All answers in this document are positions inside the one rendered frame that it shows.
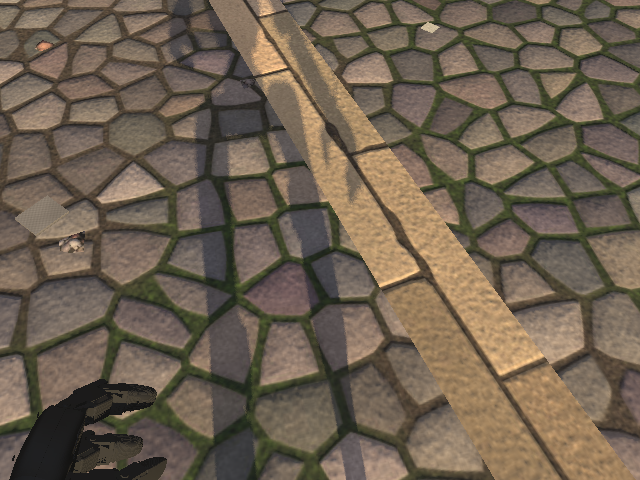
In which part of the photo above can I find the robot left hand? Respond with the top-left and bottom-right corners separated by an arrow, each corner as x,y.
9,379 -> 167,480

